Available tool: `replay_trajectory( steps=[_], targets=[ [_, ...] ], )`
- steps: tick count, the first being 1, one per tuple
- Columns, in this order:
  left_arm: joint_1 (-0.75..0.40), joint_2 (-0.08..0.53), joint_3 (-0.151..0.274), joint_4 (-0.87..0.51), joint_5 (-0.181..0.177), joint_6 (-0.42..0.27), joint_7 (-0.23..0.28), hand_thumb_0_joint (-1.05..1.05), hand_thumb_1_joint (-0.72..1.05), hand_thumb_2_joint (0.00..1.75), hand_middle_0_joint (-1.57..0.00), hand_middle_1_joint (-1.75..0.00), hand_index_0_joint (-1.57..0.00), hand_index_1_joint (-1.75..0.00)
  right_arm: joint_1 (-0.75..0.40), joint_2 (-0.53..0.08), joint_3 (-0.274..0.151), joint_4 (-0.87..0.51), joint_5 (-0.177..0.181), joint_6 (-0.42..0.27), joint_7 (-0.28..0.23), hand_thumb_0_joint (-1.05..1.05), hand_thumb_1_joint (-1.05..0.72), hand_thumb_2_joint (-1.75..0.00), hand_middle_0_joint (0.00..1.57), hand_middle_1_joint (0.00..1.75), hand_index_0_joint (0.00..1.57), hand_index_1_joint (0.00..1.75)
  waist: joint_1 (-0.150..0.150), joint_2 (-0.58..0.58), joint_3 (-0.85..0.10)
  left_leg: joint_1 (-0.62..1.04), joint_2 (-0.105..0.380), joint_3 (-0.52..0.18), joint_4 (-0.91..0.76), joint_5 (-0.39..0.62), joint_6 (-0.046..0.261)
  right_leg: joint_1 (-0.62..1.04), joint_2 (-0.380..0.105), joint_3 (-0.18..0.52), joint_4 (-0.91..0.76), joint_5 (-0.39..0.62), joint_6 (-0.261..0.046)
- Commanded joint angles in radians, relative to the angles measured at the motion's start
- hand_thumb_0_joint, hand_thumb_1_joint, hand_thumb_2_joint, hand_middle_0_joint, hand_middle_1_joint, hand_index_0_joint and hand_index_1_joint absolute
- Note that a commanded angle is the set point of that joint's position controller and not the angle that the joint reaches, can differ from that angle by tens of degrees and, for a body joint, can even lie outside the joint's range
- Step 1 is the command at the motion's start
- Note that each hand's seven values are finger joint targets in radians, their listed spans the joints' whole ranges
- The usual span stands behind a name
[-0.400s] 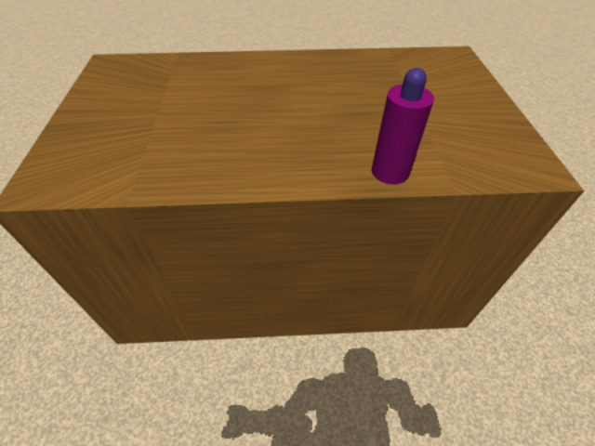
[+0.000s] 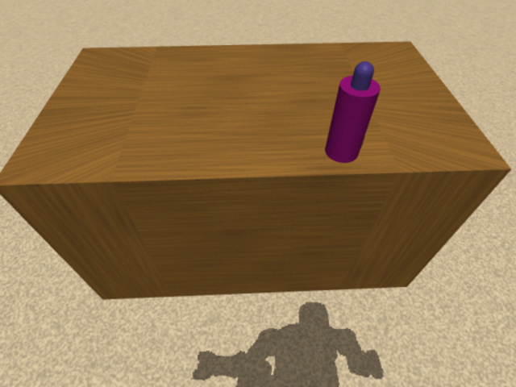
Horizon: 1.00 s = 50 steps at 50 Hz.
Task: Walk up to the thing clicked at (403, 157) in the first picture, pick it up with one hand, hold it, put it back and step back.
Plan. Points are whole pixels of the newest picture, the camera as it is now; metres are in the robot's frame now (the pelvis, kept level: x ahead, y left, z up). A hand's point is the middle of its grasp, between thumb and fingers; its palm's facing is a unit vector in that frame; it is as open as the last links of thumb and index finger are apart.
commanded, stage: stand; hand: right
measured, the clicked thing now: (352, 112) +0.66 -0.21 +0.04
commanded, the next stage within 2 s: walk up in 0.72 s
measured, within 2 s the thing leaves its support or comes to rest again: neither
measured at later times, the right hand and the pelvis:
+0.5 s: hand out of the picture +0.08 -0.25 -0.16, palm faces -0.04 +0.94 -0.33, open 7.4 cm; pelvis +0.00 +0.00 +0.00, yaw +0 degrees
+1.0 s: hand out of the picture +0.07 -0.32 -0.17, palm faces -0.02 +0.94 -0.34, open 7.4 cm; pelvis +0.05 -0.04 -0.02, yaw +0 degrees
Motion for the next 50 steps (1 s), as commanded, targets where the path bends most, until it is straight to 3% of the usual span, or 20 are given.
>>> replay_trajectory(
  steps=[1, 9, 10, 14, 35, 36, 37, 38, 39, 40, 41, 43, 46, 48, 49, 50],
  targets=[
    [-0.043, 0.215, 0.043, -0.063, 0.004, -0.025, 0.020, 0.00, 0.90, 0.90, -0.20, -0.30, -0.20, -0.30, -0.033, -0.213, -0.039, -0.061, 0.005, -0.019, -0.017, 0.00, -0.90, -0.90, 0.20, 0.30, 0.20, 0.30, -0.005, -0.013, -0.096, 0.034, 0.135, -0.093, -0.045, 0.169, 0.025, 0.019, -0.115, 0.083, -0.052, 0.147, -0.033],
    [-0.048, 0.214, 0.045, -0.062, 0.001, -0.021, 0.019, 0.00, 0.90, 0.90, -0.20, -0.30, -0.20, -0.30, -0.027, -0.211, -0.038, -0.057, 0.004, -0.015, -0.017, 0.00, -0.90, -0.90, 0.20, 0.30, 0.20, 0.30, -0.005, -0.006, -0.051, -0.009, 0.128, -0.098, -0.073, 0.095, 0.019, 0.011, -0.110, 0.084, -0.065, 0.079, -0.034],
    [-0.028, 0.210, 0.042, -0.061, 0.002, -0.024, 0.018, 0.00, 0.90, 0.90, -0.20, -0.30, -0.20, -0.30, -0.040, -0.215, -0.040, -0.060, 0.003, -0.017, -0.016, 0.00, -0.90, -0.90, 0.20, 0.30, 0.20, 0.30, 0.004, -0.001, -0.081, 0.023, 0.131, -0.096, -0.060, 0.117, 0.022, 0.013, -0.113, 0.083, -0.066, 0.095, -0.034],
    [-0.037, 0.217, 0.044, -0.062, 0.003, -0.025, 0.020, 0.00, 0.90, 0.90, -0.20, -0.30, -0.20, -0.30, -0.035, -0.211, -0.040, -0.065, 0.004, -0.017, -0.016, 0.00, -0.90, -0.90, 0.20, 0.30, 0.20, 0.30, -0.005, -0.011, -0.085, 0.025, 0.131, -0.097, -0.060, 0.135, 0.025, 0.019, -0.115, 0.082, -0.062, 0.111, -0.033],
    [-0.029, 0.214, 0.045, -0.060, 0.001, -0.021, 0.019, 0.00, 0.90, 0.90, -0.20, -0.30, -0.20, -0.30, -0.025, -0.214, -0.037, -0.057, 0.004, -0.017, -0.017, 0.00, -0.90, -0.90, 0.20, 0.30, 0.20, 0.30, -0.001, -0.004, -0.074, 0.010, 0.131, -0.103, -0.066, 0.146, 0.021, 0.032, -0.115, 0.079, -0.065, 0.109, -0.034],
    [0.021, 0.272, 0.100, -0.102, 0.016, -0.026, -0.005, 0.00, 0.90, 0.90, -0.20, -0.30, -0.20, -0.30, 0.049, -0.279, -0.087, -0.095, -0.007, -0.025, 0.002, 0.00, -0.90, -0.90, 0.20, 0.30, 0.20, 0.30, -0.007, -0.008, -0.149, 0.048, 0.097, -0.138, -0.033, -0.346, 0.091, 0.020, -0.038, 0.031, 0.033, -0.319, -0.066],
    [-0.011, 0.260, 0.102, -0.111, 0.029, -0.024, -0.015, 0.00, 0.90, 0.90, -0.20, -0.30, -0.20, -0.30, 0.100, -0.300, -0.101, -0.083, -0.015, -0.023, 0.008, 0.00, -0.90, -0.90, 0.20, 0.30, 0.20, 0.30, -0.030, 0.040, -0.062, 0.026, 0.139, -0.224, -0.083, -0.549, 0.120, -0.127, -0.025, 0.024, 0.108, -0.436, -0.071],
    [-0.049, 0.233, 0.105, -0.133, 0.030, -0.019, -0.022, 0.00, 0.90, 0.90, -0.20, -0.30, -0.20, -0.30, 0.113, -0.309, -0.113, -0.092, -0.018, -0.022, 0.009, 0.00, -0.90, -0.90, 0.20, 0.30, 0.20, 0.30, -0.050, 0.100, 0.036, 0.029, 0.209, -0.321, -0.157, -0.630, 0.157, -0.285, 0.011, -0.031, 0.236, -0.395, -0.058],
    [-0.062, 0.221, 0.108, -0.162, 0.033, -0.015, -0.027, 0.00, 0.90, 0.90, -0.20, -0.30, -0.20, -0.30, 0.127, -0.327, -0.127, -0.109, -0.020, -0.024, 0.010, 0.00, -0.90, -0.90, 0.20, 0.30, 0.20, 0.30, -0.062, 0.137, 0.108, 0.049, 0.315, -0.435, -0.214, -0.603, 0.219, -0.409, 0.000, -0.030, 0.380, -0.315, -0.045],
    [-0.058, 0.226, 0.114, -0.180, 0.030, -0.019, -0.028, 0.00, 0.90, 0.90, -0.20, -0.30, -0.20, -0.30, 0.137, -0.336, -0.137, -0.123, -0.024, -0.035, 0.008, 0.00, -0.90, -0.90, 0.20, 0.30, 0.20, 0.30, -0.061, 0.123, 0.134, 0.086, 0.358, -0.486, -0.214, -0.500, 0.260, -0.485, -0.053, 0.040, 0.426, -0.307, -0.047],
    [-0.062, 0.236, 0.117, -0.190, 0.029, -0.026, -0.031, 0.00, 0.90, 0.90, -0.20, -0.30, -0.20, -0.30, 0.155, -0.312, -0.133, -0.136, -0.022, -0.044, 0.005, 0.00, -0.90, -0.90, 0.20, 0.30, 0.20, 0.30, -0.061, 0.060, 0.087, 0.137, 0.340, -0.462, -0.196, -0.424, 0.257, -0.504, -0.063, 0.060, 0.436, -0.292, -0.050],
    [-0.005, 0.231, 0.122, -0.207, 0.020, -0.031, -0.046, 0.00, 0.90, 0.90, -0.20, -0.30, -0.20, -0.30, 0.119, -0.326, -0.141, -0.183, -0.025, -0.051, 0.008, 0.00, -0.90, -0.90, 0.20, 0.30, 0.20, 0.30, -0.032, 0.128, 0.042, 0.112, 0.314, -0.385, -0.193, -0.402, 0.238, -0.427, -0.084, 0.056, 0.385, -0.288, -0.045],
    [0.057, 0.228, 0.134, -0.204, 0.025, -0.040, -0.055, 0.00, 0.90, 0.90, -0.20, -0.30, -0.20, -0.30, 0.057, -0.300, -0.140, -0.242, -0.026, -0.043, 0.023, 0.00, -0.90, -0.90, 0.20, 0.30, 0.20, 0.30, 0.000, 0.172, 0.024, -0.053, 0.216, -0.216, -0.114, -0.276, 0.177, -0.182, -0.036, -0.016, 0.244, -0.183, -0.036],
    [0.225, 0.232, 0.154, -0.158, 0.027, -0.049, -0.041, 0.00, 0.90, 0.90, -0.20, -0.30, -0.20, -0.30, 0.020, -0.263, -0.129, -0.272, -0.023, -0.031, 0.028, 0.00, -0.90, -0.90, 0.20, 0.30, 0.20, 0.30, 0.093, 0.093, -0.035, -0.222, 0.139, -0.108, 0.093, -0.214, 0.124, 0.127, 0.012, -0.073, 0.131, -0.028, -0.037],
    [0.328, 0.265, 0.171, -0.131, 0.031, -0.056, -0.027, 0.00, 0.90, 0.90, -0.20, -0.30, -0.20, -0.30, 0.047, -0.203, -0.110, -0.284, -0.025, -0.025, 0.027, 0.00, -0.90, -0.90, 0.20, 0.30, 0.20, 0.30, 0.132, -0.070, -0.078, -0.358, 0.073, -0.060, 0.296, -0.285, 0.095, 0.296, 0.006, -0.029, 0.096, -0.097, -0.031],
    [0.406, 0.365, 0.199, -0.143, 0.045, -0.065, -0.012, 0.00, 0.90, 0.90, -0.20, -0.30, -0.20, -0.30, 0.062, -0.135, -0.084, -0.316, -0.015, -0.025, 0.025, 0.00, -0.90, -0.90, 0.20, 0.30, 0.20, 0.30, 0.172, -0.346, -0.058, -0.566, -0.087, -0.024, 0.616, -0.443, 0.053, 0.324, -0.231, 0.365, -0.105, -0.433, -0.091]
  ],
)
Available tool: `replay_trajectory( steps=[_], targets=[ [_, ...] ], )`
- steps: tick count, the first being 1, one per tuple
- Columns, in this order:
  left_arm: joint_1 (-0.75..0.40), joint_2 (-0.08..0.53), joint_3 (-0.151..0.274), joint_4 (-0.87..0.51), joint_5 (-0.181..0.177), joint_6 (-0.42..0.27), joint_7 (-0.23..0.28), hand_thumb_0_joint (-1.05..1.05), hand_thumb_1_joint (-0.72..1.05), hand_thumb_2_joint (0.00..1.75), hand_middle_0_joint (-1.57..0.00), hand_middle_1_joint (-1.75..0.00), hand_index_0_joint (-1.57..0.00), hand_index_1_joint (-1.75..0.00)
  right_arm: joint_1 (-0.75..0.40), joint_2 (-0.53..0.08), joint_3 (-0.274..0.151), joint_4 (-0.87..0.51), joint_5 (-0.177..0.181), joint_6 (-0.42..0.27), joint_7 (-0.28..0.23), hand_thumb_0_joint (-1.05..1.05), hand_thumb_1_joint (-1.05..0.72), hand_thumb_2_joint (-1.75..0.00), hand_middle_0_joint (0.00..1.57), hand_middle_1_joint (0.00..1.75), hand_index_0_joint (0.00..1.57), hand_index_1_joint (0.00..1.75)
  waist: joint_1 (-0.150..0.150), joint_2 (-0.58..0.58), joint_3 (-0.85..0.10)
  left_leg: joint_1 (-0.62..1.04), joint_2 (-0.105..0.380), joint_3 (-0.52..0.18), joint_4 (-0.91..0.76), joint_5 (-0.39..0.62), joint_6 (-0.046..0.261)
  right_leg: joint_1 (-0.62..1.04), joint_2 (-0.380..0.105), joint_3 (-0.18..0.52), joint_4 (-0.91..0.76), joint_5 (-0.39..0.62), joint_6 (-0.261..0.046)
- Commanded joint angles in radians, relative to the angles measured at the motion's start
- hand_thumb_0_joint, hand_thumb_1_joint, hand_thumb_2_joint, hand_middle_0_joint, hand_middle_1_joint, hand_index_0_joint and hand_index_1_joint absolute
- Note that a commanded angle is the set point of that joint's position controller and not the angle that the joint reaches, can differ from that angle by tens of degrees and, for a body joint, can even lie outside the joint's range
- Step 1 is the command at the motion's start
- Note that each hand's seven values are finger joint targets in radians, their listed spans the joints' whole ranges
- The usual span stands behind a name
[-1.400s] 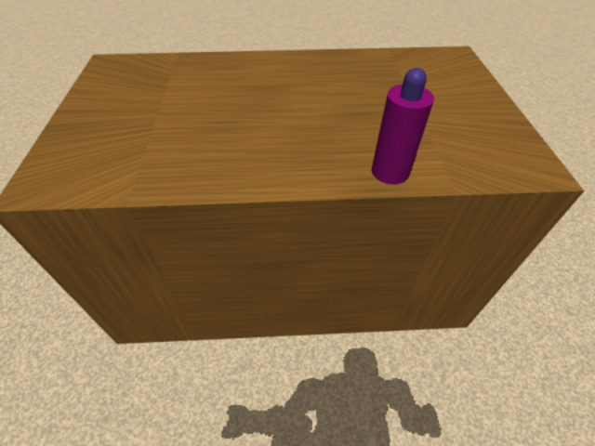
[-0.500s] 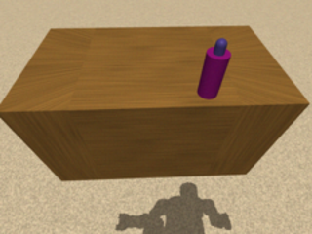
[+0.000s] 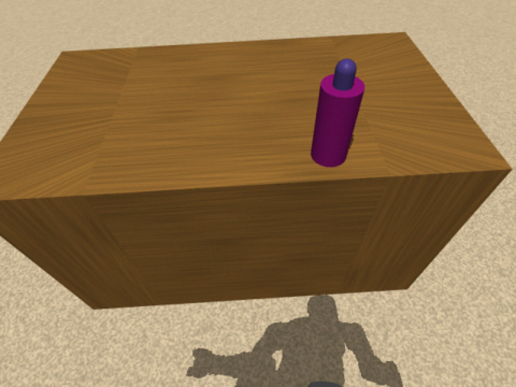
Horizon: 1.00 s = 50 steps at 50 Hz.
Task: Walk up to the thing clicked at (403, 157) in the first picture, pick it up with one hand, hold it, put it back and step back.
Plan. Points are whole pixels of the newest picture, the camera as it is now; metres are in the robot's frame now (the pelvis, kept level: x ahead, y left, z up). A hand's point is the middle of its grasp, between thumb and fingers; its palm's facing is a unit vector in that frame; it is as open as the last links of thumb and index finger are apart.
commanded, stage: walk up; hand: right
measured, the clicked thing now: (336, 113) +0.61 -0.17 +0.05
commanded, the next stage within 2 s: none
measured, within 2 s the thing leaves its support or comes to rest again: neither
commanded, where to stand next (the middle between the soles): +0.21 +0.03 m, yaw +2 degrees
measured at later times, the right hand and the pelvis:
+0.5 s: hand (382, 296) +0.29 -0.24 -0.14, palm faces -0.15 +0.92 -0.36, open 7.4 cm; pelvis +0.15 +0.01 -0.01, yaw +5 degrees
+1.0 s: hand (377, 297) +0.30 -0.24 -0.17, palm faces -0.09 +0.93 -0.36, open 7.4 cm; pelvis +0.19 +0.02 -0.02, yaw +2 degrees
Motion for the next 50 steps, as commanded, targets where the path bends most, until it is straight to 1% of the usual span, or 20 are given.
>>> replay_trajectory(
  steps=[1, 2, 5, 10, 18, 20, 21, 22, 23, 27, 31, 34, 35, 36, 37, 40, 44, 46, 48, 50],
  targets=[
    [0.193, 0.345, 0.096, -0.072, 0.015, -0.043, 0.047, 0.00, 0.90, 0.90, -0.20, -0.30, -0.20, -0.30, -0.107, -0.154, -0.022, -0.171, 0.019, -0.007, -0.025, 0.00, -0.90, -0.90, 0.20, 0.30, 0.20, 0.30, 0.145, -0.243, -0.041, -0.570, -0.096, -0.110, 0.578, -0.235, 0.035, 0.301, -0.387, 0.670, -0.454, -0.622, -0.147],
    [0.085, 0.336, 0.086, -0.122, 0.003, -0.043, 0.043, 0.00, 0.90, 0.90, -0.20, -0.30, -0.20, -0.30, -0.083, -0.215, -0.038, -0.152, 0.022, -0.009, -0.025, 0.00, -0.90, -0.90, 0.20, 0.30, 0.20, 0.30, 0.086, -0.138, 0.047, -0.560, -0.016, -0.152, 0.609, -0.145, 0.034, 0.191, -0.406, 0.660, -0.456, -0.640, -0.215],
    [0.014, 0.240, 0.058, -0.154, -0.017, -0.057, 0.049, 0.00, 0.90, 0.90, -0.20, -0.30, -0.20, -0.30, 0.038, -0.212, -0.036, -0.093, 0.030, -0.013, -0.012, 0.00, -0.90, -0.90, 0.20, 0.30, 0.20, 0.30, 0.020, -0.113, 0.065, -0.473, 0.032, -0.140, 0.553, 0.017, 0.017, 0.142, -0.247, 0.330, -0.419, -0.274, -0.145],
    [0.080, 0.240, 0.061, -0.183, -0.015, -0.070, 0.051, 0.00, 0.90, 0.90, -0.20, -0.30, -0.20, -0.30, 0.000, -0.181, -0.038, -0.143, 0.018, -0.004, 0.017, 0.00, -0.90, -0.90, 0.20, 0.30, 0.20, 0.30, 0.048, -0.125, 0.066, -0.451, 0.033, -0.087, 0.351, 0.081, -0.022, 0.168, -0.232, 0.155, -0.374, -0.036, -0.189],
    [0.129, 0.228, 0.026, -0.208, -0.022, -0.044, 0.064, 0.00, 0.90, 0.90, -0.20, -0.30, -0.20, -0.30, -0.088, -0.129, -0.024, -0.207, 0.016, -0.020, 0.009, 0.00, -0.90, -0.90, 0.20, 0.30, 0.20, 0.30, 0.056, -0.130, -0.006, -0.202, 0.003, 0.094, 0.082, 0.229, 0.020, 0.123, -0.178, -0.004, -0.094, 0.479, -0.142],
    [0.124, 0.193, 0.006, -0.225, -0.032, -0.038, 0.072, 0.00, 0.90, 0.90, -0.20, -0.30, -0.20, -0.30, 0.039, -0.186, -0.046, -0.177, 0.013, -0.028, -0.007, 0.00, -0.90, -0.90, 0.20, 0.30, 0.20, 0.30, -0.021, -0.007, -0.096, 0.023, -0.018, 0.091, 0.003, 0.305, 0.070, 0.051, -0.105, -0.058, 0.165, 0.456, -0.090],
    [0.168, 0.143, -0.010, -0.243, -0.039, -0.039, 0.075, 0.00, 0.90, 0.90, -0.20, -0.30, -0.20, -0.30, 0.113, -0.266, -0.068, -0.175, 0.004, -0.032, -0.021, 0.00, -0.90, -0.90, 0.20, 0.30, 0.20, 0.30, -0.051, 0.180, -0.173, 0.153, 0.146, -0.120, -0.038, 0.469, 0.140, -0.065, -0.021, -0.081, 0.412, 0.255, -0.036],
    [0.243, 0.106, -0.015, -0.237, -0.058, -0.027, 0.081, 0.00, 0.90, 0.90, -0.20, -0.30, -0.20, -0.30, 0.117, -0.313, -0.074, -0.210, 0.015, -0.034, -0.029, 0.00, -0.90, -0.90, 0.20, 0.30, 0.20, 0.30, -0.029, 0.238, -0.251, 0.241, 0.376, -0.484, -0.081, 0.570, 0.288, -0.211, 0.127, -0.023, 0.594, -0.335, -0.007],
    [0.212, 0.187, -0.002, -0.204, -0.050, -0.012, 0.091, 0.00, 0.90, 0.90, -0.20, -0.30, -0.20, -0.30, 0.101, -0.317, -0.084, -0.209, 0.051, -0.030, -0.032, 0.00, -0.90, -0.90, 0.20, 0.30, 0.20, 0.30, -0.042, 0.131, -0.271, 0.163, 0.411, -0.508, -0.114, 0.482, 0.357, -0.178, 0.057, 0.078, 0.683, -0.382, -0.023],
    [0.222, 0.173, -0.009, -0.173, -0.049, -0.010, 0.083, 0.00, 0.90, 0.90, -0.20, -0.30, -0.20, -0.30, -0.083, -0.218, -0.036, -0.255, 0.039, -0.020, -0.051, 0.00, -0.90, -0.90, 0.20, 0.30, 0.20, 0.30, 0.038, 0.137, -0.081, -0.151, 0.246, -0.104, -0.081, 0.450, 0.225, -0.109, -0.016, 0.082, 0.491, -0.266, -0.031],
    [0.221, 0.140, -0.004, -0.134, -0.035, -0.011, 0.085, 0.00, 0.90, 0.90, -0.20, -0.30, -0.20, -0.30, -0.132, -0.221, -0.028, -0.267, 0.020, -0.001, -0.042, 0.00, -0.90, -0.90, 0.20, 0.30, 0.20, 0.30, 0.032, 0.171, -0.100, -0.244, 0.241, -0.098, -0.001, 0.433, 0.227, 0.030, 0.015, -0.012, 0.205, -0.163, 0.004],
    [0.216, 0.195, 0.021, -0.130, -0.013, -0.025, 0.097, 0.00, 0.90, 0.90, -0.20, -0.30, -0.20, -0.30, -0.177, -0.172, -0.012, -0.278, 0.049, 0.025, -0.039, 0.00, -0.90, -0.90, 0.20, 0.30, 0.20, 0.30, 0.081, 0.030, -0.133, -0.323, 0.158, -0.041, 0.181, 0.188, 0.107, 0.125, 0.000, 0.047, -0.013, 0.045, -0.031],
    [0.165, 0.268, 0.036, -0.160, 0.002, -0.035, 0.100, 0.00, 0.90, 0.90, -0.20, -0.30, -0.20, -0.30, -0.164, -0.127, -0.002, -0.286, 0.053, 0.034, -0.038, 0.00, -0.90, -0.90, 0.20, 0.30, 0.20, 0.30, 0.059, -0.151, -0.089, -0.410, 0.046, 0.033, 0.343, 0.062, 0.038, 0.065, -0.196, 0.347, -0.130, 0.081, -0.101],
    [0.109, 0.347, 0.046, -0.180, -0.007, -0.032, 0.101, 0.00, 0.90, 0.90, -0.20, -0.30, -0.20, -0.30, -0.195, -0.152, -0.014, -0.281, 0.052, 0.050, -0.049, 0.00, -0.90, -0.90, 0.20, 0.30, 0.20, 0.30, 0.063, -0.227, -0.062, -0.376, -0.030, 0.006, 0.510, -0.267, 0.013, -0.084, -0.385, 0.557, -0.219, 0.172, -0.266],
    [0.078, 0.337, 0.041, -0.196, -0.003, -0.036, 0.103, 0.00, 0.90, 0.90, -0.20, -0.30, -0.20, -0.30, -0.199, -0.183, -0.027, -0.269, 0.042, 0.057, -0.055, 0.00, -0.90, -0.90, 0.20, 0.30, 0.20, 0.30, 0.054, -0.174, -0.023, -0.380, -0.003, -0.064, 0.604, -0.291, 0.005, -0.094, -0.390, 0.570, -0.172, 0.270, -0.312],
    [0.022, 0.262, 0.021, -0.190, -0.004, -0.037, 0.114, 0.00, 0.90, 0.90, -0.20, -0.30, -0.20, -0.30, -0.141, -0.167, -0.021, -0.224, 0.062, 0.040, -0.055, 0.00, -0.90, -0.90, 0.20, 0.30, 0.20, 0.30, 0.020, -0.169, -0.077, -0.378, 0.014, -0.059, 0.545, -0.179, 0.003, 0.023, -0.260, 0.306, -0.030, 0.519, -0.230],
    [0.014, 0.237, 0.009, -0.185, -0.013, -0.020, 0.105, 0.00, 0.90, 0.90, -0.20, -0.30, -0.20, -0.30, -0.125, -0.141, -0.012, -0.181, 0.047, 0.015, -0.050, 0.00, -0.90, -0.90, 0.20, 0.30, 0.20, 0.30, 0.032, -0.224, -0.160, -0.250, -0.018, 0.043, 0.159, -0.088, -0.001, 0.133, -0.170, 0.176, 0.107, 0.592, -0.165],
    [-0.011, 0.214, -0.001, -0.192, -0.034, -0.003, 0.100, 0.00, 0.90, 0.90, -0.20, -0.30, -0.20, -0.30, -0.077, -0.164, -0.023, -0.146, 0.032, -0.001, -0.056, 0.00, -0.90, -0.90, 0.20, 0.30, 0.20, 0.30, 0.010, -0.167, -0.195, -0.079, 0.002, 0.022, -0.030, 0.231, 0.026, 0.054, -0.129, 0.125, 0.207, 0.474, -0.088],
    [-0.016, 0.157, -0.023, -0.180, -0.049, 0.011, 0.096, 0.00, 0.90, 0.90, -0.20, -0.30, -0.20, -0.30, -0.159, -0.272, -0.034, -0.156, 0.039, -0.012, -0.056, 0.00, -0.90, -0.90, 0.20, 0.30, 0.20, 0.30, 0.035, 0.075, -0.211, -0.057, 0.249, -0.300, -0.003, 0.396, 0.178, -0.063, 0.004, 0.031, 0.232, -0.013, -0.001],
    [-0.043, 0.174, -0.021, -0.140, -0.036, 0.005, 0.095, 0.00, 0.90, 0.90, -0.20, -0.30, -0.20, -0.30, -0.198, -0.235, -0.017, -0.147, 0.044, -0.013, -0.052, 0.00, -0.90, -0.90, 0.20, 0.30, 0.20, 0.30, 0.043, 0.056, -0.173, -0.149, 0.196, -0.208, 0.041, 0.437, 0.167, 0.047, -0.005, 0.052, 0.139, -0.047, -0.015]
  ],
)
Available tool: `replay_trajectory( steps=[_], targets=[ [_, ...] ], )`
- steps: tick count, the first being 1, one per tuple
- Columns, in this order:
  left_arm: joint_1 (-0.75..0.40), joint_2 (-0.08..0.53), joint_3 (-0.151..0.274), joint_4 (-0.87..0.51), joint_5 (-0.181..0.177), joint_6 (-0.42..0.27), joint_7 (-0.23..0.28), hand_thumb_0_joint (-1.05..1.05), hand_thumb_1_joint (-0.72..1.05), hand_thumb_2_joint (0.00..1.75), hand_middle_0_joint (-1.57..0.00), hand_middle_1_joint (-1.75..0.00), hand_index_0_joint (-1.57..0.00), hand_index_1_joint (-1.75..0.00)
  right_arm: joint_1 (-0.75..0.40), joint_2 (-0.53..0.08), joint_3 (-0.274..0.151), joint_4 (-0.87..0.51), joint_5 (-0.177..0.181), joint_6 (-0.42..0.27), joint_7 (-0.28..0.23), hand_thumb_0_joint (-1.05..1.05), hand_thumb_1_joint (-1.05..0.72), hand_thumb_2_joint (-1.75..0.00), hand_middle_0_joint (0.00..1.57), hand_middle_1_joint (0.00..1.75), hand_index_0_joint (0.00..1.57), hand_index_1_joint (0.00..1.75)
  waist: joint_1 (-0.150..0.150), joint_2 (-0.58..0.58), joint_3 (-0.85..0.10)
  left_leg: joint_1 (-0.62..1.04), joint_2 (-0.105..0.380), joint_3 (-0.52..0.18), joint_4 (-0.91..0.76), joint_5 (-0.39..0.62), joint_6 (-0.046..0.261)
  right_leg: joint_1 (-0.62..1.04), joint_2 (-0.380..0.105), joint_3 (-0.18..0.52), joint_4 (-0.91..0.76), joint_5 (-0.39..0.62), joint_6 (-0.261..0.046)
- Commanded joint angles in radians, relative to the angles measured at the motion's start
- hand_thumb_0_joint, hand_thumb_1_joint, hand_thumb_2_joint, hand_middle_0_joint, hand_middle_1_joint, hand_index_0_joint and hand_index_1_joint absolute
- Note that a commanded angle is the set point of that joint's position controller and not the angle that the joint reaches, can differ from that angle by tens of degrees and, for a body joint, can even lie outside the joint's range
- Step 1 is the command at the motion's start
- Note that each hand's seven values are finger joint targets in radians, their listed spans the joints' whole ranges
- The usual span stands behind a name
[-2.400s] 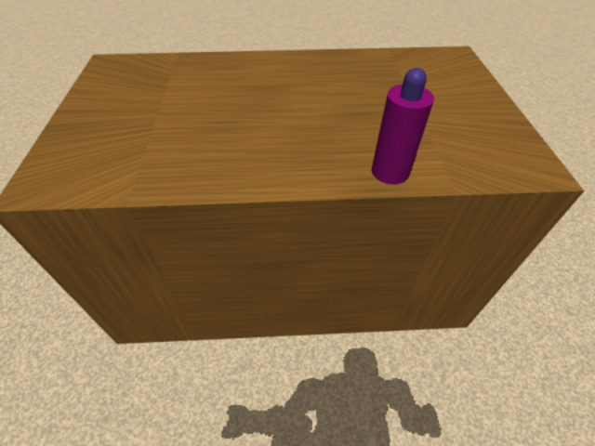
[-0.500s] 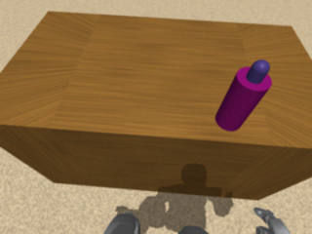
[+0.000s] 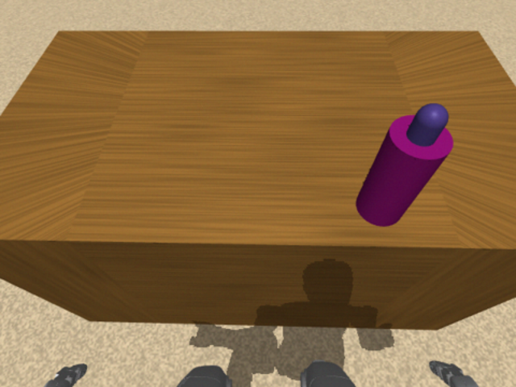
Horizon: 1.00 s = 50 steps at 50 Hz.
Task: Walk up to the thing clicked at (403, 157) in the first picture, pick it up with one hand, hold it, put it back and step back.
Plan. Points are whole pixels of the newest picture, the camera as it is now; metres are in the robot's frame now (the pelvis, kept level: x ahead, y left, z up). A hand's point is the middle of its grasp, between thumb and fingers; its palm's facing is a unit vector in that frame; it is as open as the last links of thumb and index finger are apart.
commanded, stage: walk up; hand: right
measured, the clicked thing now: (402, 166) +0.42 -0.21 +0.07
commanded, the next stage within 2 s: stand in 1.04 s
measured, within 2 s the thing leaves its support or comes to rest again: neither
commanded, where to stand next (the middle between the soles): +0.03 +0.01 m, yaw +0 degrees
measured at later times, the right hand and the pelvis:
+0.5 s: hand out of the picture +0.10 -0.25 -0.12, palm faces -0.03 +0.95 -0.32, open 7.4 cm; pelvis -0.01 +0.00 +0.03, yaw +0 degrees
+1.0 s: hand out of the picture +0.07 -0.25 -0.13, palm faces -0.03 +0.95 -0.31, open 7.4 cm; pelvis -0.01 +0.00 +0.03, yaw +1 degrees
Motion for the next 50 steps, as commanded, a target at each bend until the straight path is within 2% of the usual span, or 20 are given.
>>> replay_trajectory(
  steps=[1, 2, 3, 4, 8, 9, 11, 15, 19, 21, 25, 30, 34, 38, 50],
  targets=[
    [0.018, 0.181, 0.043, -0.017, -0.001, -0.028, 0.008, 0.00, 0.90, 0.90, -0.20, -0.30, -0.20, -0.30, -0.081, -0.234, -0.038, -0.066, 0.012, -0.035, -0.017, 0.00, -0.90, -0.90, 0.20, 0.30, 0.20, 0.30, 0.018, 0.078, -0.235, 0.049, 0.178, -0.172, -0.139, 0.427, 0.141, 0.168, 0.009, 0.006, -0.149, 0.241, -0.046],
    [0.012, 0.202, 0.046, 0.000, -0.003, -0.034, 0.006, 0.00, 0.90, 0.90, -0.20, -0.30, -0.20, -0.30, -0.070, -0.210, -0.027, -0.055, 0.019, -0.033, -0.017, 0.00, -0.90, -0.90, 0.20, 0.30, 0.20, 0.30, 0.015, 0.070, -0.231, 0.005, 0.143, -0.136, -0.126, 0.417, 0.093, 0.228, -0.020, 0.031, -0.184, 0.363, -0.062],
    [-0.017, 0.221, 0.045, 0.003, -0.005, -0.034, 0.004, 0.00, 0.90, 0.90, -0.20, -0.30, -0.20, -0.30, -0.055, -0.200, -0.022, -0.035, 0.022, -0.031, -0.018, 0.00, -0.90, -0.90, 0.20, 0.30, 0.20, 0.30, 0.002, 0.051, -0.227, 0.018, 0.103, -0.099, -0.131, 0.370, 0.064, 0.216, -0.048, 0.065, -0.195, 0.412, -0.079],
    [-0.048, 0.220, 0.042, 0.005, -0.007, -0.031, 0.002, 0.00, 0.90, 0.90, -0.20, -0.30, -0.20, -0.30, -0.042, -0.199, -0.019, -0.012, 0.020, -0.029, -0.018, 0.00, -0.90, -0.90, 0.20, 0.30, 0.20, 0.30, -0.009, 0.051, -0.217, 0.045, 0.101, -0.101, -0.158, 0.335, 0.056, 0.192, -0.061, 0.066, -0.195, 0.408, -0.084],
    [-0.085, 0.188, 0.022, 0.053, -0.007, -0.019, -0.002, 0.00, 0.90, 0.90, -0.20, -0.30, -0.20, -0.30, -0.099, -0.214, -0.014, 0.027, 0.012, -0.029, -0.015, 0.00, -0.90, -0.90, 0.20, 0.30, 0.20, 0.30, 0.002, 0.083, -0.171, 0.038, 0.149, -0.151, -0.267, 0.270, 0.086, 0.188, -0.010, 0.010, -0.231, 0.274, -0.053],
    [-0.088, 0.184, 0.021, 0.071, -0.005, -0.019, -0.003, 0.00, 0.90, 0.90, -0.20, -0.30, -0.20, -0.30, -0.109, -0.211, -0.013, 0.035, 0.013, -0.029, -0.014, 0.00, -0.90, -0.90, 0.20, 0.30, 0.20, 0.30, 0.002, 0.081, -0.163, 0.026, 0.152, -0.155, -0.287, 0.232, 0.082, 0.206, -0.010, 0.008, -0.255, 0.252, -0.052],
    [-0.098, 0.185, 0.020, 0.093, -0.005, -0.022, -0.007, 0.00, 0.90, 0.90, -0.20, -0.30, -0.20, -0.30, -0.113, -0.205, -0.008, 0.054, 0.015, -0.030, -0.013, 0.00, -0.90, -0.90, 0.20, 0.30, 0.20, 0.30, 0.000, 0.060, -0.172, 0.055, 0.135, -0.129, -0.296, 0.216, 0.068, 0.217, -0.023, 0.022, -0.296, 0.271, -0.054],
    [-0.138, 0.178, 0.019, 0.130, -0.004, -0.026, -0.011, 0.00, 0.90, 0.90, -0.20, -0.30, -0.20, -0.30, -0.125, -0.193, -0.003, 0.090, 0.016, -0.030, -0.010, 0.00, -0.90, -0.90, 0.20, 0.30, 0.20, 0.30, -0.009, 0.040, -0.164, 0.093, 0.125, -0.110, -0.335, 0.230, 0.053, 0.226, -0.035, 0.031, -0.362, 0.298, -0.044],
    [-0.176, 0.172, 0.018, 0.159, 0.002, -0.028, -0.014, 0.00, 0.90, 0.90, -0.20, -0.30, -0.20, -0.30, -0.135, -0.182, 0.000, 0.116, 0.015, -0.024, -0.006, 0.00, -0.90, -0.90, 0.20, 0.30, 0.20, 0.30, -0.020, 0.003, -0.149, 0.124, 0.118, -0.094, -0.370, 0.183, 0.043, 0.211, -0.048, 0.049, -0.445, 0.246, -0.040],
    [-0.182, 0.167, 0.018, 0.172, 0.003, -0.028, -0.016, 0.00, 0.90, 0.90, -0.20, -0.30, -0.20, -0.30, -0.140, -0.183, 0.000, 0.130, 0.012, -0.023, -0.003, 0.00, -0.90, -0.90, 0.20, 0.30, 0.20, 0.30, -0.020, 0.004, -0.150, 0.137, 0.117, -0.096, -0.390, 0.160, 0.041, 0.208, -0.050, 0.051, -0.475, 0.212, -0.035],
    [-0.180, 0.163, 0.022, 0.195, 0.003, -0.030, -0.017, 0.00, 0.90, 0.90, -0.20, -0.30, -0.20, -0.30, -0.138, -0.173, 0.003, 0.150, 0.011, -0.024, -0.001, 0.00, -0.90, -0.90, 0.20, 0.30, 0.20, 0.30, -0.019, -0.001, -0.172, 0.170, 0.118, -0.089, -0.405, 0.199, 0.032, 0.225, -0.052, 0.046, -0.496, 0.230, -0.028],
    [-0.160, 0.155, 0.022, 0.213, 0.006, -0.025, -0.019, 0.00, 0.90, 0.90, -0.20, -0.30, -0.20, -0.30, -0.151, -0.176, 0.001, 0.162, 0.007, -0.022, -0.001, 0.00, -0.90, -0.90, 0.20, 0.30, 0.20, 0.30, -0.012, 0.009, -0.154, 0.160, 0.121, -0.098, -0.433, 0.141, 0.030, 0.214, -0.047, 0.041, -0.522, 0.177, -0.024],
    [-0.171, 0.160, 0.027, 0.218, 0.011, -0.025, -0.018, 0.00, 0.90, 0.90, -0.20, -0.30, -0.20, -0.30, -0.134, -0.179, -0.002, 0.174, 0.005, -0.020, -0.001, 0.00, -0.90, -0.90, 0.20, 0.30, 0.20, 0.30, -0.020, -0.005, -0.156, 0.147, 0.118, -0.098, -0.439, 0.126, 0.030, 0.221, -0.050, 0.039, -0.528, 0.183, -0.022],
    [-0.152, 0.155, 0.029, 0.221, 0.010, -0.023, -0.018, 0.00, 0.90, 0.90, -0.20, -0.30, -0.20, -0.30, -0.131, -0.179, -0.001, 0.174, 0.006, -0.023, -0.003, 0.00, -0.90, -0.90, 0.20, 0.30, 0.20, 0.30, -0.014, 0.013, -0.161, 0.138, 0.122, -0.103, -0.443, 0.147, 0.031, 0.239, -0.046, 0.030, -0.518, 0.201, -0.019],
    [-0.156, 0.150, 0.030, 0.213, 0.008, -0.021, -0.014, 0.00, 0.90, 0.90, -0.20, -0.30, -0.20, -0.30, -0.101, -0.176, -0.003, 0.180, 0.007, -0.022, -0.008, 0.00, -0.90, -0.90, 0.20, 0.30, 0.20, 0.30, -0.022, 0.003, -0.180, 0.156, 0.123, -0.094, -0.422, 0.253, 0.028, 0.259, -0.051, 0.021, -0.502, 0.281, -0.020]
  ],
)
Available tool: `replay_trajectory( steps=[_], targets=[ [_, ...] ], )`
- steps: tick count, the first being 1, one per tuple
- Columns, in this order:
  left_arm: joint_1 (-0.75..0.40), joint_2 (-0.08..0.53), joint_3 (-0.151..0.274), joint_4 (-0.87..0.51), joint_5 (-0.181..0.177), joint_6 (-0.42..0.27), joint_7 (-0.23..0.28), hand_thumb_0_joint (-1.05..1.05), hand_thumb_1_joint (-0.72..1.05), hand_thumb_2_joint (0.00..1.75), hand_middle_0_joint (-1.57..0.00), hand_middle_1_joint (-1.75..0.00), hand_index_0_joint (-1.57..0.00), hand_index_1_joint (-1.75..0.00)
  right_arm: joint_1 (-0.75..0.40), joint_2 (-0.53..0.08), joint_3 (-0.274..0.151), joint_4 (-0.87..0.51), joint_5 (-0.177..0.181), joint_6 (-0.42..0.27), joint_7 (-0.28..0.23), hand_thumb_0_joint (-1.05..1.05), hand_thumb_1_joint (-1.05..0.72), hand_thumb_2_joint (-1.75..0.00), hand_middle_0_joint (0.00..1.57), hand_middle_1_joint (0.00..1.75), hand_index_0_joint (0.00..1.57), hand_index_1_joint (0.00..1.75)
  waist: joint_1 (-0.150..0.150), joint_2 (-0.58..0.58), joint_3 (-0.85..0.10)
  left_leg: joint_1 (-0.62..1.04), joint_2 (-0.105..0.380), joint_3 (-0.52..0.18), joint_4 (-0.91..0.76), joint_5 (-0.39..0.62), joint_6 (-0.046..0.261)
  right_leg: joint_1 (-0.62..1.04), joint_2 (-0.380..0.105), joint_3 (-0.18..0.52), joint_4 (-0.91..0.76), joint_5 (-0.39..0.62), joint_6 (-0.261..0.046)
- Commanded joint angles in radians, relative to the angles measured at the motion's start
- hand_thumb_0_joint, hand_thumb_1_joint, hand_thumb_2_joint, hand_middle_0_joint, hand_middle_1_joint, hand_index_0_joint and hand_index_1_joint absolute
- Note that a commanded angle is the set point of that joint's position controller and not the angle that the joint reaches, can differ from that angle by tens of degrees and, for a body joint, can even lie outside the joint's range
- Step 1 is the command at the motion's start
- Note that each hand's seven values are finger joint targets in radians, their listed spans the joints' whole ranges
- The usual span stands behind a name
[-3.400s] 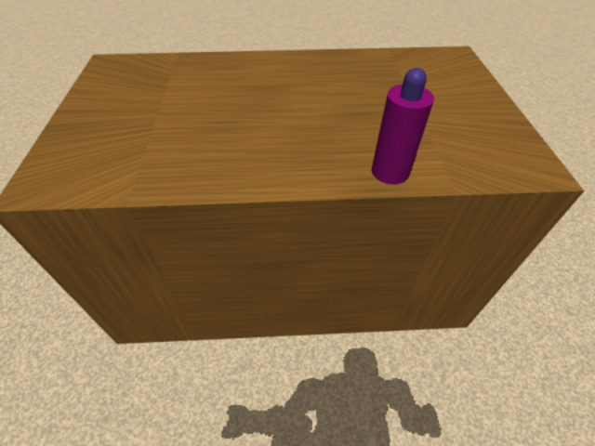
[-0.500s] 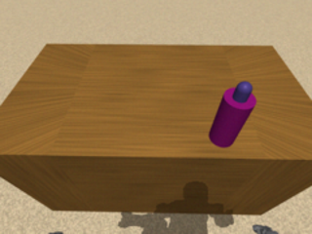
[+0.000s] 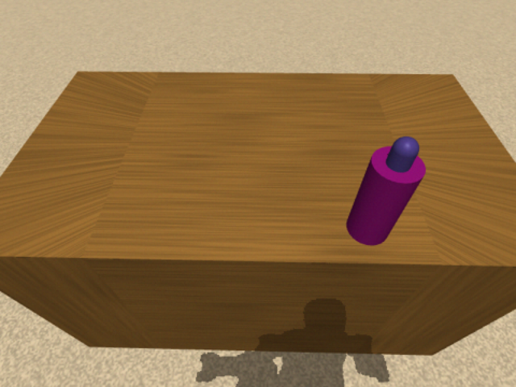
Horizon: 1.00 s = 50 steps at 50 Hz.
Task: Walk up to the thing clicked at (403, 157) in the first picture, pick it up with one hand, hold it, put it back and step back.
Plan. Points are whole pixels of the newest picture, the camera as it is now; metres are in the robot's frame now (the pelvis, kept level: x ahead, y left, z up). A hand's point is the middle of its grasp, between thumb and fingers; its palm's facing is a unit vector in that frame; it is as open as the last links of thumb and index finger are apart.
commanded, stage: walk up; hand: right
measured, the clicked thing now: (384, 190) +0.42 -0.22 +0.04
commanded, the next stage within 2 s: stand in 0.04 s
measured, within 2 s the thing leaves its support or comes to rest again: neither
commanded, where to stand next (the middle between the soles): +0.03 +0.01 m, yaw -1 degrees
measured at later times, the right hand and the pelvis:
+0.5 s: hand out of the picture +0.09 -0.26 -0.16, palm faces -0.02 +0.94 -0.33, open 7.4 cm; pelvis +0.01 +0.00 +0.00, yaw +0 degrees
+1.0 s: hand out of the picture +0.09 -0.26 -0.16, palm faces -0.03 +0.94 -0.33, open 7.4 cm; pelvis +0.02 -0.01 +0.00, yaw +0 degrees
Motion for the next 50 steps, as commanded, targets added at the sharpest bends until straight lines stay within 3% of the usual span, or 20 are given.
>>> replay_trajectory(
  steps=[1, 2, 8, 15, 20, 23, 37, 40, 45, 50],
  targets=[
    [-0.060, 0.218, 0.038, -0.070, 0.000, -0.023, 0.020, 0.00, 0.90, 0.90, -0.20, -0.30, -0.20, -0.30, -0.049, -0.219, -0.038, -0.063, 0.005, -0.019, -0.018, 0.00, -0.90, -0.90, 0.20, 0.30, 0.20, 0.30, -0.001, -0.012, -0.095, -0.009, 0.094, -0.068, -0.071, 0.061, 0.041, 0.042, -0.077, 0.060, -0.055, 0.047, -0.055],
    [-0.032, 0.227, 0.033, -0.068, 0.003, -0.024, 0.019, 0.00, 0.90, 0.90, -0.20, -0.30, -0.20, -0.30, -0.044, -0.218, -0.035, -0.070, -0.008, -0.024, -0.020, 0.00, -0.90, -0.90, 0.20, 0.30, 0.20, 0.30, -0.001, -0.015, -0.086, -0.007, 0.099, -0.072, -0.085, 0.042, 0.034, 0.033, -0.077, 0.065, -0.051, 0.007, -0.052],
    [-0.032, 0.224, 0.029, -0.085, 0.002, -0.029, 0.017, 0.00, 0.90, 0.90, -0.20, -0.30, -0.20, -0.30, -0.038, -0.223, -0.036, -0.082, -0.005, -0.032, -0.019, 0.00, -0.90, -0.90, 0.20, 0.30, 0.20, 0.30, -0.002, -0.011, -0.082, 0.005, 0.101, -0.070, -0.080, 0.086, 0.033, 0.027, -0.078, 0.067, -0.051, 0.023, -0.050],
    [-0.026, 0.228, 0.028, -0.096, 0.001, -0.028, 0.017, 0.00, 0.90, 0.90, -0.20, -0.30, -0.20, -0.30, -0.036, -0.225, -0.034, -0.089, -0.003, -0.035, -0.020, 0.00, -0.90, -0.90, 0.20, 0.30, 0.20, 0.30, -0.002, -0.009, -0.112, 0.020, 0.107, -0.060, -0.068, 0.156, 0.033, 0.067, -0.085, 0.063, -0.034, 0.114, -0.051],
    [-0.032, 0.227, 0.024, -0.100, 0.001, -0.026, 0.019, 0.00, 0.90, 0.90, -0.20, -0.30, -0.20, -0.30, -0.037, -0.222, -0.032, -0.089, -0.002, -0.029, -0.020, 0.00, -0.90, -0.90, 0.20, 0.30, 0.20, 0.30, -0.005, -0.018, -0.077, 0.014, 0.104, -0.064, -0.076, 0.106, 0.029, 0.035, -0.078, 0.059, -0.050, 0.053, -0.049],
    [-0.028, 0.235, 0.026, -0.103, 0.002, -0.028, 0.019, 0.00, 0.90, 0.90, -0.20, -0.30, -0.20, -0.30, -0.033, -0.226, -0.033, -0.092, -0.004, -0.028, -0.019, 0.00, -0.90, -0.90, 0.20, 0.30, 0.20, 0.30, -0.007, -0.025, -0.095, 0.025, 0.103, -0.057, -0.066, 0.119, 0.032, 0.046, -0.084, 0.064, -0.049, 0.085, -0.051],
    [-0.010, 0.231, 0.024, -0.103, 0.003, -0.024, 0.017, 0.00, 0.90, 0.90, -0.20, -0.30, -0.20, -0.30, -0.032, -0.230, -0.031, -0.091, -0.002, -0.028, -0.020, 0.00, -0.90, -0.90, 0.20, 0.30, 0.20, 0.30, 0.000, -0.014, -0.078, 0.016, 0.099, -0.060, -0.079, 0.061, 0.030, 0.029, -0.077, 0.063, -0.055, 0.019, -0.055],
    [-0.015, 0.237, 0.027, -0.107, 0.002, -0.023, 0.017, 0.00, 0.90, 0.90, -0.20, -0.30, -0.20, -0.30, -0.029, -0.228, -0.030, -0.093, -0.004, -0.030, -0.020, 0.00, -0.90, -0.90, 0.20, 0.30, 0.20, 0.30, 0.000, -0.013, -0.090, 0.018, 0.101, -0.058, -0.076, 0.107, 0.029, 0.043, -0.079, 0.061, -0.042, 0.064, -0.057],
    [-0.017, 0.233, 0.024, -0.107, 0.002, -0.024, 0.018, 0.00, 0.90, 0.90, -0.20, -0.30, -0.20, -0.30, -0.020, -0.227, -0.028, -0.088, -0.003, -0.026, -0.021, 0.00, -0.90, -0.90, 0.20, 0.30, 0.20, 0.30, -0.005, -0.017, -0.083, 0.019, 0.100, -0.057, -0.073, 0.089, 0.028, 0.034, -0.079, 0.065, -0.048, 0.057, -0.056],
    [-0.009, 0.238, 0.024, -0.107, 0.000, -0.026, 0.021, 0.00, 0.90, 0.90, -0.20, -0.30, -0.20, -0.30, -0.018, -0.223, -0.028, -0.090, -0.002, -0.027, -0.022, 0.00, -0.90, -0.90, 0.20, 0.30, 0.20, 0.30, -0.004, -0.024, -0.102, 0.042, 0.106, -0.053, -0.063, 0.161, 0.031, 0.052, -0.081, 0.059, -0.036, 0.128, -0.055]
  ],
)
